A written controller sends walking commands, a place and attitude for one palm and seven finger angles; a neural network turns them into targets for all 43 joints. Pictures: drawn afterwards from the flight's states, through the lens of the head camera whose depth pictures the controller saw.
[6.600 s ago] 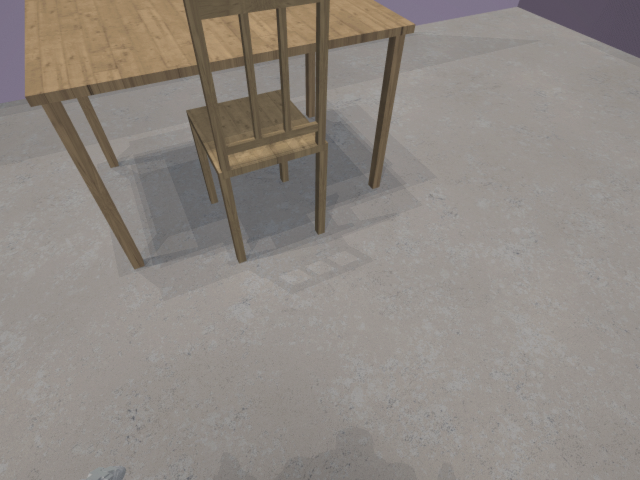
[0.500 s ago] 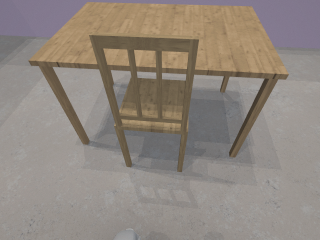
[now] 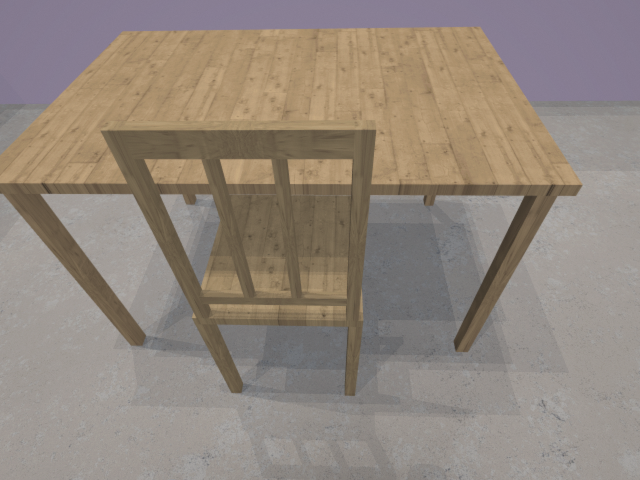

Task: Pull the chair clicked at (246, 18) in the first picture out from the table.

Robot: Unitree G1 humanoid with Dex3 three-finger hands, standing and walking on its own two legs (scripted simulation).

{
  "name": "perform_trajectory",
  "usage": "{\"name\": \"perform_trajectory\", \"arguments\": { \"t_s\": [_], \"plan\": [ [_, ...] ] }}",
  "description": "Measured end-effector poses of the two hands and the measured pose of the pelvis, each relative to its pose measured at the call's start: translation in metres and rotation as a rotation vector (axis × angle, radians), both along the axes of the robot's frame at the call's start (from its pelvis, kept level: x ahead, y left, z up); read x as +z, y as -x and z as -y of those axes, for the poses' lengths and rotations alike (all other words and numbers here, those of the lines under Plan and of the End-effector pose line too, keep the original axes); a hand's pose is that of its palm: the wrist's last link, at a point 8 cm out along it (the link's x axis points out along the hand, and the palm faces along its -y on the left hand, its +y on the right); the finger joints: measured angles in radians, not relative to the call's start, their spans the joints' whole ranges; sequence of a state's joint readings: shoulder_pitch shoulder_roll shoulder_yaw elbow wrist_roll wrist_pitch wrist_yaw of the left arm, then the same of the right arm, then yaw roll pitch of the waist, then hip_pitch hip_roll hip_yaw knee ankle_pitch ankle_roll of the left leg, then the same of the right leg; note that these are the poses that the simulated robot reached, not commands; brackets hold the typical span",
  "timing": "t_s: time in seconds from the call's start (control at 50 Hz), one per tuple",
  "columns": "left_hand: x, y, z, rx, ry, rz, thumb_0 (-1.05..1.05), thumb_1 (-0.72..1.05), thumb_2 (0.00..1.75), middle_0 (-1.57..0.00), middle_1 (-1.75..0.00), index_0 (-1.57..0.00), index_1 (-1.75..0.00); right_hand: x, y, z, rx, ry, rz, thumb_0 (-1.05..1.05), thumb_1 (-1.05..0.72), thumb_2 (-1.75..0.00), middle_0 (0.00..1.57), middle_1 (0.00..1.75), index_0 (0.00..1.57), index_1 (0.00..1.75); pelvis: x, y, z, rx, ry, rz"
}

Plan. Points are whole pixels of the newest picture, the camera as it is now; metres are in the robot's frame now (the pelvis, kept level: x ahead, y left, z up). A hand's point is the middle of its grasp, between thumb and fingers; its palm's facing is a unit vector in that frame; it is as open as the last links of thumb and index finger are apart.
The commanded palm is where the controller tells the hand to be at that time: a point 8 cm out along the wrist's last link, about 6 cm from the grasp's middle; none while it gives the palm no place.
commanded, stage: come to a stop and stand still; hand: left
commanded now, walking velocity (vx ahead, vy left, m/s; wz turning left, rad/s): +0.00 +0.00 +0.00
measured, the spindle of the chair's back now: (233, 237) +0.51 +0.19 -0.03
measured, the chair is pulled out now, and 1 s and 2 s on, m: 0.00 0.00 0.00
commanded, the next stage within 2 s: look again from close up in 1.88 s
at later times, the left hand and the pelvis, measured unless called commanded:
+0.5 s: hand out of the picture +0.09 +0.20 -0.17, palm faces +0.06 -0.98 -0.20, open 7.3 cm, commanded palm none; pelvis +0.04 +0.02 +0.01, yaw +0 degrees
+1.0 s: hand out of the picture +0.01 +0.16 -0.16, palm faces +0.02 -0.98 -0.19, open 7.3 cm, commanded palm none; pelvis +0.02 -0.01 +0.02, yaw -1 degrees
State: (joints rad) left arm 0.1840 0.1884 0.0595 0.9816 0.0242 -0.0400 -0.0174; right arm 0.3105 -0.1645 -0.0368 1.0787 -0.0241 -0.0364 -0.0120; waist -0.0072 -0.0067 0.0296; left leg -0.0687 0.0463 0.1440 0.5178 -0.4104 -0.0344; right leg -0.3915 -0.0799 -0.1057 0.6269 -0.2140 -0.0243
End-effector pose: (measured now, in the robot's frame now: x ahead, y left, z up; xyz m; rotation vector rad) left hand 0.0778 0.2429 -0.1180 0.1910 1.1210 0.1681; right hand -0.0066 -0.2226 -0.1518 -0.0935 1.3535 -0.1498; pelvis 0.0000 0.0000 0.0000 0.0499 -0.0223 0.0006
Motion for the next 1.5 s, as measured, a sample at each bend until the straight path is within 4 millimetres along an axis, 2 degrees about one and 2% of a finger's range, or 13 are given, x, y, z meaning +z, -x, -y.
{"name": "perform_trajectory", "arguments": {
  "t_s": [0.06, 0.14, 0.24, 0.36, 0.46, 0.62, 0.74, 0.82, 1.0, 1.1, 1.18, 1.32, 1.5],
  "plan": [
    [-0.001, -0.018, 0.014, -0.005, -0.001, 0.002, 0.00, 0.92, 0.90, -0.20, -0.30, -0.20, -0.30, -0.006, -0.010, 0.010, -0.006, -0.007, -0.050, 0.00, -0.91, -0.90, 0.20, 0.30, 0.20, 0.30, -0.002, -0.016, 0.008, 0.000, 0.024, 0.000],
    [0.003, -0.018, 0.028, 0.014, 0.005, -0.071, 0.00, 0.92, 0.90, -0.20, -0.30, -0.20, -0.30, 0.005, -0.036, 0.017, -0.008, 0.006, -0.046, 0.00, -0.91, -0.90, 0.20, 0.30, 0.20, 0.30, 0.009, -0.034, 0.013, -0.001, 0.032, -0.004],
    [0.004, -0.019, 0.026, 0.030, -0.007, -0.139, 0.00, 0.94, 0.90, -0.20, -0.30, -0.21, -0.30, 0.012, -0.068, 0.013, -0.003, 0.002, -0.025, 0.00, -0.91, -0.90, 0.20, 0.30, 0.19, 0.30, 0.016, -0.046, 0.014, 0.001, 0.028, -0.013],
    [-0.007, -0.013, 0.013, 0.058, 0.014, -0.169, 0.00, 0.92, 0.90, -0.20, -0.30, -0.21, -0.30, 0.017, -0.094, 0.008, 0.019, 0.041, 0.003, 0.01, -0.92, -0.90, 0.20, 0.30, 0.20, 0.30, 0.012, -0.048, 0.002, 0.001, 0.041, -0.003],
    [-0.023, -0.005, -0.004, 0.069, 0.043, -0.193, 0.01, 0.92, 0.90, -0.20, -0.30, -0.21, -0.30, 0.024, -0.103, -0.006, 0.036, 0.077, 0.052, 0.00, -0.92, -0.90, 0.20, 0.30, 0.19, 0.30, 0.007, -0.046, -0.013, -0.005, 0.044, 0.010],
    [-0.014, 0.018, -0.014, 0.069, 0.042, -0.237, 0.01, 0.91, 0.90, -0.20, -0.30, -0.20, -0.30, 0.034, -0.106, -0.018, 0.058, 0.078, 0.080, 0.00, -0.92, -0.90, 0.20, 0.30, 0.20, 0.30, 0.017, -0.039, -0.021, -0.010, 0.041, -0.017],
    [-0.011, 0.041, -0.005, 0.057, 0.014, -0.269, 0.01, 0.91, 0.90, -0.20, -0.30, -0.20, -0.30, 0.024, -0.098, -0.016, 0.027, 0.030, 0.106, 0.00, -0.91, -0.90, 0.20, 0.30, 0.20, 0.30, 0.014, -0.031, -0.013, -0.018, 0.020, -0.015],
    [-0.003, 0.055, 0.007, 0.046, 0.015, -0.281, 0.01, 0.91, 0.90, -0.20, -0.30, -0.20, -0.30, 0.023, -0.084, -0.006, 0.002, 0.025, 0.101, -0.01, -0.93, -0.90, 0.20, 0.30, 0.20, 0.30, 0.018, -0.027, -0.008, -0.017, 0.033, 0.001],
    [-0.007, 0.071, 0.034, 0.047, 0.054, -0.293, 0.01, 0.91, 0.90, -0.20, -0.30, -0.20, -0.30, 0.021, -0.026, 0.010, -0.003, 0.027, -0.039, 0.00, -0.92, -0.90, 0.20, 0.30, 0.20, 0.30, 0.019, -0.022, 0.007, -0.013, 0.034, 0.013],
    [-0.008, 0.075, 0.046, 0.051, 0.072, -0.314, 0.01, 0.91, 0.90, -0.20, -0.30, -0.20, -0.30, 0.021, 0.005, 0.009, -0.018, 0.016, -0.127, 0.00, -0.91, -0.90, 0.20, 0.30, 0.20, 0.30, 0.019, -0.023, 0.013, -0.010, 0.034, 0.009],
    [-0.009, 0.077, 0.054, 0.057, 0.080, -0.330, 0.01, 0.91, 0.90, -0.20, -0.30, -0.20, -0.30, 0.021, 0.019, 0.005, -0.029, 0.001, -0.173, 0.00, -0.91, -0.90, 0.20, 0.30, 0.19, 0.30, 0.019, -0.026, 0.017, -0.008, 0.035, 0.006],
    [-0.010, 0.075, 0.063, 0.067, 0.087, -0.344, 0.01, 0.91, 0.90, -0.20, -0.30, -0.20, -0.30, 0.019, 0.016, -0.003, -0.034, -0.024, -0.185, 0.00, -0.90, -0.90, 0.20, 0.30, 0.20, 0.30, 0.019, -0.033, 0.022, -0.006, 0.034, 0.000],
    [-0.010, 0.065, 0.070, 0.082, 0.088, -0.338, 0.00, 0.91, 0.90, -0.20, -0.30, -0.20, -0.30, 0.016, -0.024, 0.000, -0.007, -0.023, -0.121, 0.01, -0.91, -0.90, 0.20, 0.30, 0.20, 0.30, 0.018, -0.046, 0.027, -0.004, 0.031, -0.006]
  ]
}}
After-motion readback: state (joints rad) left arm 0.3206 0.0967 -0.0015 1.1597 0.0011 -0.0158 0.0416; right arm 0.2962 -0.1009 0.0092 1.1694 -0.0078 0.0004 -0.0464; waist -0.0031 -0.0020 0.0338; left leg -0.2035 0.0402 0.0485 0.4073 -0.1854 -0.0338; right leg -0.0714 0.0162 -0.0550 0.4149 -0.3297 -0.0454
